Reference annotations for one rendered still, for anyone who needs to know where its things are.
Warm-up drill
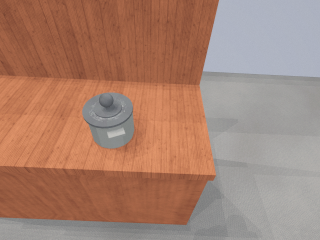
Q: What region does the table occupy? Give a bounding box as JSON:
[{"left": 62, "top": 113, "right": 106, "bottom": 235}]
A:
[{"left": 0, "top": 0, "right": 219, "bottom": 225}]

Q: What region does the pot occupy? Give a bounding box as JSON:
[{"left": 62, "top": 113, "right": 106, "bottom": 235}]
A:
[{"left": 88, "top": 112, "right": 135, "bottom": 149}]

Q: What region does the knob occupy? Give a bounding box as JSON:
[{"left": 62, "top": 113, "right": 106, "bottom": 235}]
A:
[{"left": 99, "top": 93, "right": 114, "bottom": 108}]

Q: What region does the lid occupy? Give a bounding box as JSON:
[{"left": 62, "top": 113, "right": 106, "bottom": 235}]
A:
[{"left": 82, "top": 92, "right": 133, "bottom": 129}]

